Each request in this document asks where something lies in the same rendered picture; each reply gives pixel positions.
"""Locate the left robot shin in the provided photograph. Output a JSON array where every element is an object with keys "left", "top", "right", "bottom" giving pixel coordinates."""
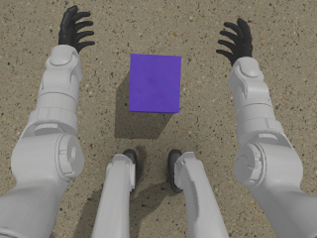
[{"left": 105, "top": 154, "right": 131, "bottom": 176}]

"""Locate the robot right upper arm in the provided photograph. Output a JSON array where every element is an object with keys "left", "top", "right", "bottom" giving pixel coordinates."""
[{"left": 233, "top": 142, "right": 317, "bottom": 238}]

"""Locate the right robot foot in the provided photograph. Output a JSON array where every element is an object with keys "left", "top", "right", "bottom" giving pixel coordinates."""
[{"left": 167, "top": 149, "right": 183, "bottom": 193}]

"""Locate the robot right forearm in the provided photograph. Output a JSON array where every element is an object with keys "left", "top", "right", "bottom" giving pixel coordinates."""
[{"left": 228, "top": 57, "right": 303, "bottom": 174}]

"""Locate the robot left upper arm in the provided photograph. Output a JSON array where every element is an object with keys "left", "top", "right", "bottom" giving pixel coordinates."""
[{"left": 0, "top": 132, "right": 84, "bottom": 238}]

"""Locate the robot left forearm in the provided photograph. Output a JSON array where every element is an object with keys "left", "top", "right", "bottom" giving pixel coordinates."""
[{"left": 11, "top": 45, "right": 83, "bottom": 177}]

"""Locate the robot left hand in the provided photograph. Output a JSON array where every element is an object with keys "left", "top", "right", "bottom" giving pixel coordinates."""
[{"left": 58, "top": 5, "right": 95, "bottom": 53}]

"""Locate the robot right hand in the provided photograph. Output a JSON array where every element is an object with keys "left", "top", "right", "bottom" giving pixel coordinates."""
[{"left": 216, "top": 18, "right": 254, "bottom": 66}]

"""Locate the carton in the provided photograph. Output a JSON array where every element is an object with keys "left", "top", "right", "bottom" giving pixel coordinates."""
[{"left": 129, "top": 54, "right": 181, "bottom": 114}]

